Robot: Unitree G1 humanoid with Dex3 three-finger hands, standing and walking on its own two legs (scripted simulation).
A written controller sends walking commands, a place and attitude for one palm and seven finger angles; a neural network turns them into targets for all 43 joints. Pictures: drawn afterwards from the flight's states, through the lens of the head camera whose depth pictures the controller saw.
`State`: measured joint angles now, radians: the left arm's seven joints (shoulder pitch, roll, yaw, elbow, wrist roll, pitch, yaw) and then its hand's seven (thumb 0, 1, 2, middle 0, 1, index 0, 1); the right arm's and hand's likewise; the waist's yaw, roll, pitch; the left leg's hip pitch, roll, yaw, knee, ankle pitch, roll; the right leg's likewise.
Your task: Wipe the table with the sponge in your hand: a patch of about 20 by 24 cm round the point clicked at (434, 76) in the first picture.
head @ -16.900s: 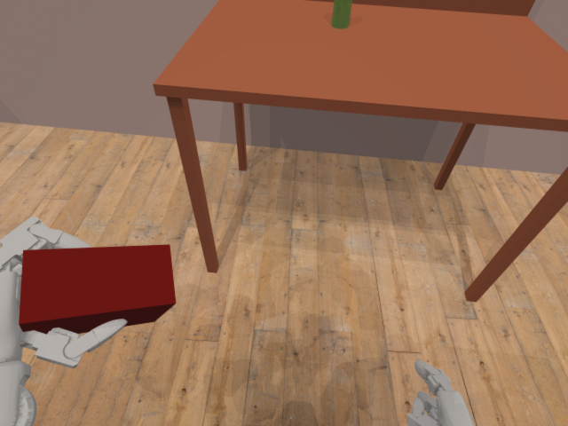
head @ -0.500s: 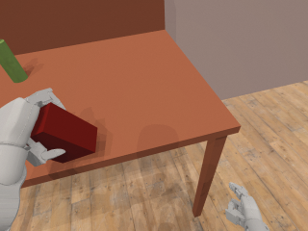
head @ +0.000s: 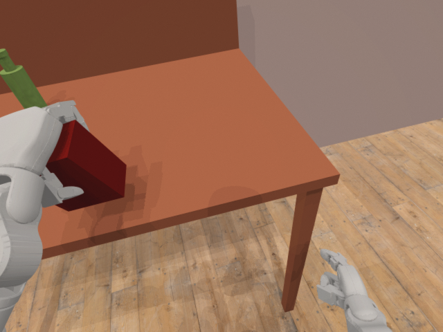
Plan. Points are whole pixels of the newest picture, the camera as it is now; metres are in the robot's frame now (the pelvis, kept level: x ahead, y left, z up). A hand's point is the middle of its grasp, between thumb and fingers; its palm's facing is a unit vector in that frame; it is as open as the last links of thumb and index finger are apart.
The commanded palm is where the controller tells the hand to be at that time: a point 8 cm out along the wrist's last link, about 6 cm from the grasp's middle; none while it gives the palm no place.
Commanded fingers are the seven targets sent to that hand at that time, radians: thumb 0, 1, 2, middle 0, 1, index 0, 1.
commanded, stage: turn the palm down, sponge in hand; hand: left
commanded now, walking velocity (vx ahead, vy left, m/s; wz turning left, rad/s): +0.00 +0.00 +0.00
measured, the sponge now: (81, 176) +0.26 +0.28 +0.19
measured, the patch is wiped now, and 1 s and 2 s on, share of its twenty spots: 0.00 0.00 0.00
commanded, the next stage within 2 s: move the sponge above the wiping area in 0.60 s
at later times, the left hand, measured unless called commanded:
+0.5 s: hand (69, 168) +0.23 +0.25 +0.24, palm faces +0.35 -0.02 -0.94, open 10.2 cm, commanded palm +0.17 +0.24 +0.30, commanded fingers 0.00 0.10 1.30 -1.20 -1.60 -1.20 -1.60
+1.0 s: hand (70, 171) +0.25 +0.28 +0.22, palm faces +0.27 -0.05 -0.96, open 10.2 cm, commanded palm +0.19 +0.27 +0.29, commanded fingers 0.00 0.10 1.30 -1.20 -1.60 -1.20 -1.60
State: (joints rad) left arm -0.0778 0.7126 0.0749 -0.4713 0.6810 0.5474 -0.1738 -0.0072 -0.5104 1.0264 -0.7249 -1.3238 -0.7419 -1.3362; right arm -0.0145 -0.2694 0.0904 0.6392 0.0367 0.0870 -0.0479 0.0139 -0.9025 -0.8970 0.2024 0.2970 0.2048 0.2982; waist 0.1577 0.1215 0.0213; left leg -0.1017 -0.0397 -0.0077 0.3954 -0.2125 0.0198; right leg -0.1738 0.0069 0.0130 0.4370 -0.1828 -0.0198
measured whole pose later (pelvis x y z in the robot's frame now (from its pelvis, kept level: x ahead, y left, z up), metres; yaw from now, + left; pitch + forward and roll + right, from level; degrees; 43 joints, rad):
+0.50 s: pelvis -0.02 -0.03 -0.01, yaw -1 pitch -7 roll +2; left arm -0.09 0.67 0.06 -0.34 0.74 0.50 -0.11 -0.01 -0.51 1.03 -0.73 -1.32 -0.74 -1.33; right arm 0.00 -0.29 0.07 0.66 0.04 0.06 -0.06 0.02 -0.90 -0.90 0.20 0.30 0.20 0.30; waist 0.14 0.14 0.01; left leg -0.12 0.00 -0.01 0.46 -0.22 -0.02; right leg -0.20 0.05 0.00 0.51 -0.19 -0.06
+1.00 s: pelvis -0.01 -0.01 +0.00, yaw +0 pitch -6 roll +1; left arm -0.12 0.64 0.01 -0.30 0.78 0.54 -0.14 -0.01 -0.51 1.03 -0.73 -1.32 -0.74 -1.33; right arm 0.00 -0.26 0.09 0.66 0.04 0.05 -0.06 0.01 -0.90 -0.90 0.20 0.30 0.20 0.30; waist 0.15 0.12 0.02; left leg -0.11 -0.03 -0.01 0.42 -0.21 0.00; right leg -0.19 0.02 0.01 0.48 -0.19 -0.04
